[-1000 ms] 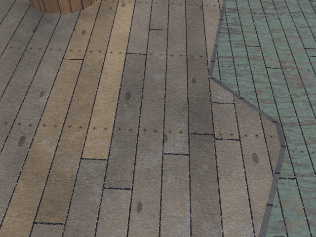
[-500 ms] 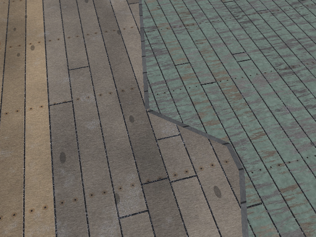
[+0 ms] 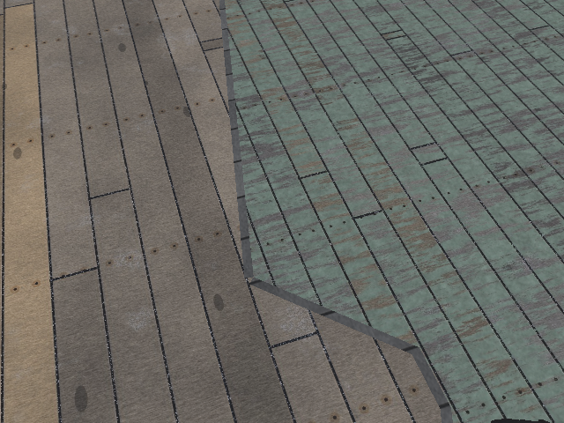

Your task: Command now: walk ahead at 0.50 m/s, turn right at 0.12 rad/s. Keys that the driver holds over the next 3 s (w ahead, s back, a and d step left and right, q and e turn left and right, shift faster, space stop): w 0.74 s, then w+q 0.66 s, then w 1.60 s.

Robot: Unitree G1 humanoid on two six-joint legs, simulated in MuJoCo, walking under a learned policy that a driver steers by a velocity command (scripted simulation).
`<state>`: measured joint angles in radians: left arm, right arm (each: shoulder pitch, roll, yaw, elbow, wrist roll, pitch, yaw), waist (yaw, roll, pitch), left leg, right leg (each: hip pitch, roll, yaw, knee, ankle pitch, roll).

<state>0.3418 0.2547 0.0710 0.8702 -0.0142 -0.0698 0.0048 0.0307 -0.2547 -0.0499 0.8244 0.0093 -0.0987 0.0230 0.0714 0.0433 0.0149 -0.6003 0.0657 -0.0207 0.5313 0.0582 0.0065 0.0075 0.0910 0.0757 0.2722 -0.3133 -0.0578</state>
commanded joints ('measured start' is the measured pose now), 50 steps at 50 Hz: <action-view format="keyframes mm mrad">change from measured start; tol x32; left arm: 1 40 164 40 -16 -1 4 12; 27 -428 58 -10 -204 -5 -30 -41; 33 104 300 70 -64 15 -28 -29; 50 -55 156 23 -8 20 -41 5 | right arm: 1 -89 -113 -24 -91 3 -28 13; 6 419 -225 -70 41 -6 -18 8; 50 22 -56 -9 -55 7 35 3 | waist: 1 -19 -139 27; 6 -178 236 -407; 26 -169 16 62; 33 7 -316 -412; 50 -13 -81 51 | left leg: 1 9 -15 6 -38 -86 42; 4 556 29 -42 -25 -65 144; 6 1014 327 -732 -216 -369 336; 12 431 160 -260 -365 -183 222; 31 639 127 -17 10 481 118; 33 5 -120 21 660 -496 20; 35 -189 -33 -84 798 -566 42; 50 -66 40 -11 161 63 13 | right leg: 1 47 -321 140 17 491 -128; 4 -112 -207 48 451 682 -62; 6 -677 -9 71 992 -261 19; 7 -773 -77 85 1064 -215 7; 28 -670 -151 -74 226 286 13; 31 -240 -88 -125 187 283 -58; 33 437 -489 538 152 174 -299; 40 -162 -342 142 -115 272 -188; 50 -98 -316 -167 -176 372 -109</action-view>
